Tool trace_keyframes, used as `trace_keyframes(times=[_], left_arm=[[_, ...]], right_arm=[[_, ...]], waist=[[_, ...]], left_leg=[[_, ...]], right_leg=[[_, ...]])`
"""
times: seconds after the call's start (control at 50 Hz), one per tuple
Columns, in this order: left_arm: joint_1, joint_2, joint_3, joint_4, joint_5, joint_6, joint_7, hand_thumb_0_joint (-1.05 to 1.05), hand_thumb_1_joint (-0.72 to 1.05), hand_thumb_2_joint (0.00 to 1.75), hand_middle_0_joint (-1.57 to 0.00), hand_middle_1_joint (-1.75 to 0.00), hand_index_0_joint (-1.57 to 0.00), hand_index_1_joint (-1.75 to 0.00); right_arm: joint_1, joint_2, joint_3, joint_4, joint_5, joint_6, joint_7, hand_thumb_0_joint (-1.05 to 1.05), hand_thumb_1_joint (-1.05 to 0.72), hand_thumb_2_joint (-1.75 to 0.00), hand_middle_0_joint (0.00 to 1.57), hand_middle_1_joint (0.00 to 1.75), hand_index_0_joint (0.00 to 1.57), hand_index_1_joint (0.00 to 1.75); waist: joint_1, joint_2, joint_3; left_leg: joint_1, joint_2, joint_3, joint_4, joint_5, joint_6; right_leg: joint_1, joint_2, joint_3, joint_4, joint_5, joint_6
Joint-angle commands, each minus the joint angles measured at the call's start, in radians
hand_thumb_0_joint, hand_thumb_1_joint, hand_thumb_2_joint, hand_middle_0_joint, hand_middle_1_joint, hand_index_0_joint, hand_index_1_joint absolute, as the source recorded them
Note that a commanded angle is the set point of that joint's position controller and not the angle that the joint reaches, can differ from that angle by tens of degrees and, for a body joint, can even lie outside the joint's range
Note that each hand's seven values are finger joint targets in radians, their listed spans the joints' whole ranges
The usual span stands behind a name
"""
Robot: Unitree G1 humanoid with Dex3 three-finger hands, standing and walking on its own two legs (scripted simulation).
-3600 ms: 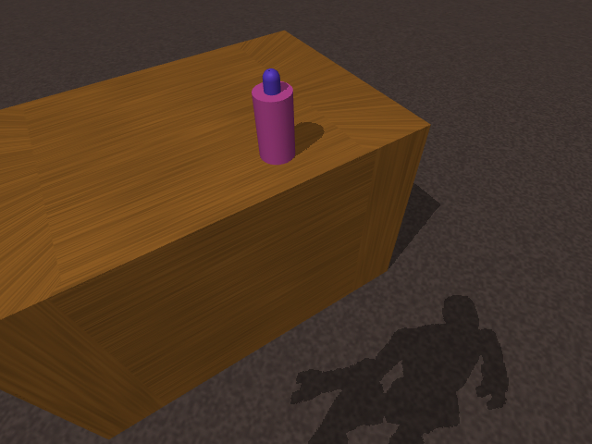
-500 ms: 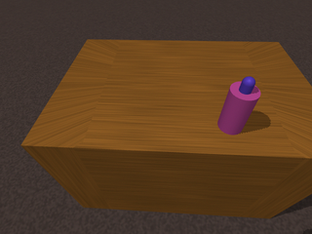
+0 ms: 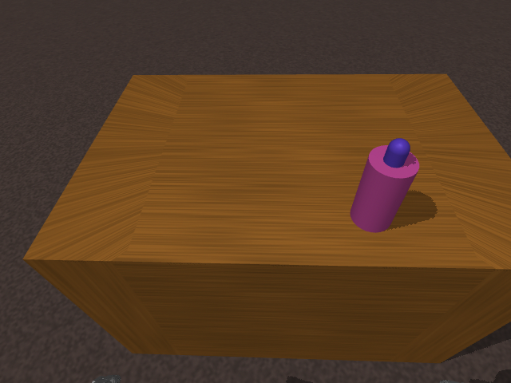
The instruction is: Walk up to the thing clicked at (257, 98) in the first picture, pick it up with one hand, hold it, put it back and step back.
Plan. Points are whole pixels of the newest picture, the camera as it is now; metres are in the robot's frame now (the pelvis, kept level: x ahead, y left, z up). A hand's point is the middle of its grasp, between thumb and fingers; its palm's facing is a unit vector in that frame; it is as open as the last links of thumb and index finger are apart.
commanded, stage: walk up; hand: right
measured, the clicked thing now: (384, 183) +0.47 -0.21 +0.03
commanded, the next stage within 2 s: stand in 0.68 s
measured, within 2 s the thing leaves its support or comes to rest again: neither
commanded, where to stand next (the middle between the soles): +0.05 +0.02 m, yaw -1 degrees
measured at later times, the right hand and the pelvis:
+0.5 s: hand out of the picture +0.08 -0.25 -0.15, palm faces +0.01 +0.95 -0.32, open 7.4 cm; pelvis +0.00 +0.00 +0.00, yaw +0 degrees
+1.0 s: hand out of the picture +0.09 -0.26 -0.15, palm faces +0.01 +0.94 -0.34, open 7.4 cm; pelvis +0.00 -0.01 +0.00, yaw +0 degrees
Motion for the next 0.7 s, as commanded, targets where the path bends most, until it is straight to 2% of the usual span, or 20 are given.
trace_keyframes(times=[0.0, 0.2, 0.32, 0.4, 0.52, 0.64, 0.66, 0.68], left_arm=[[-0.032, 0.225, 0.047, -0.041, 0.007, -0.020, 0.013, 0.00, 0.90, 0.90, -0.20, -0.30, -0.20, -0.30], [-0.028, 0.220, 0.050, -0.030, 0.010, -0.016, 0.011, 0.00, 0.90, 0.90, -0.20, -0.30, -0.20, -0.30], [-0.023, 0.215, 0.050, -0.022, 0.014, -0.012, 0.010, 0.00, 0.90, 0.90, -0.20, -0.30, -0.20, -0.30], [-0.020, 0.212, 0.052, -0.021, 0.012, -0.012, 0.009, 0.00, 0.90, 0.90, -0.20, -0.30, -0.20, -0.30], [-0.008, 0.218, 0.055, -0.022, 0.013, -0.015, 0.012, 0.00, 0.90, 0.90, -0.20, -0.30, -0.20, -0.30], [-0.011, 0.210, 0.053, -0.025, 0.010, -0.012, 0.014, 0.00, 0.90, 0.90, -0.20, -0.30, -0.20, -0.30], [-0.010, 0.201, 0.049, -0.028, 0.003, -0.007, 0.013, 0.00, 0.90, 0.90, -0.20, -0.30, -0.20, -0.30], [-0.004, 0.199, 0.049, -0.031, 0.001, -0.005, 0.011, 0.00, 0.90, 0.90, -0.20, -0.30, -0.20, -0.30]], right_arm=[[-0.053, -0.210, -0.041, -0.050, -0.004, -0.018, -0.015, 0.00, -0.90, -0.90, 0.20, 0.30, 0.20, 0.30], [-0.049, -0.211, -0.041, -0.035, -0.006, -0.019, -0.017, 0.00, -0.90, -0.90, 0.20, 0.30, 0.20, 0.30], [-0.041, -0.214, -0.042, -0.028, -0.008, -0.016, -0.017, 0.00, -0.90, -0.90, 0.20, 0.30, 0.20, 0.30], [-0.032, -0.208, -0.041, -0.023, -0.008, -0.017, -0.017, 0.00, -0.90, -0.90, 0.20, 0.30, 0.20, 0.30], [-0.024, -0.200, -0.039, -0.024, -0.007, -0.015, -0.016, 0.00, -0.90, -0.90, 0.20, 0.30, 0.20, 0.30], [-0.022, -0.202, -0.040, -0.029, -0.007, -0.014, -0.018, 0.00, -0.90, -0.90, 0.20, 0.30, 0.20, 0.30], [-0.025, -0.206, -0.034, -0.030, 0.000, -0.023, -0.023, 0.00, -0.90, -0.90, 0.20, 0.30, 0.20, 0.30], [-0.018, -0.206, -0.033, -0.027, 0.000, -0.029, -0.025, 0.00, -0.90, -0.90, 0.20, 0.30, 0.20, 0.30]], waist=[[0.004, 0.025, -0.083], [0.003, 0.023, -0.095], [0.001, 0.021, -0.058], [0.000, 0.022, -0.054], [0.002, 0.007, -0.081], [0.001, 0.018, -0.070], [-0.006, -0.020, -0.048], [-0.002, -0.016, -0.077]], left_leg=[[0.096, 0.101, -0.078, -0.082, 0.163, 0.035], [0.112, 0.099, -0.072, -0.097, 0.142, 0.033], [0.083, 0.097, -0.085, -0.123, 0.042, 0.034], [0.086, 0.095, -0.088, -0.125, 0.042, 0.032], [0.123, 0.091, -0.070, -0.090, 0.143, 0.029], [0.116, 0.096, -0.072, -0.096, 0.174, 0.030], [0.117, 0.115, -0.087, -0.101, 0.248, 0.030], [0.144, 0.121, -0.083, -0.095, 0.301, 0.027]], right_leg=[[-0.035, -0.084, 0.052, -0.083, 0.174, -0.060], [-0.024, -0.078, 0.046, -0.097, 0.157, -0.057], [-0.039, -0.071, 0.046, -0.109, 0.096, -0.057], [-0.051, -0.068, 0.049, -0.112, 0.085, -0.056], [-0.043, -0.079, 0.055, -0.113, 0.156, -0.056], [-0.033, -0.074, 0.044, -0.107, 0.189, -0.053], [-0.041, -0.088, 0.052, -0.099, 0.234, -0.048], [-0.032, -0.090, 0.052, -0.090, 0.259, -0.048]])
